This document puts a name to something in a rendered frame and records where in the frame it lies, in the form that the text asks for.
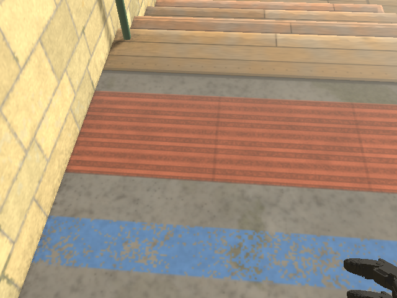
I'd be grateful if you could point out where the robot right hand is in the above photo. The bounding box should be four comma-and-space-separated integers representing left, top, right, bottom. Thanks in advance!
344, 258, 397, 298

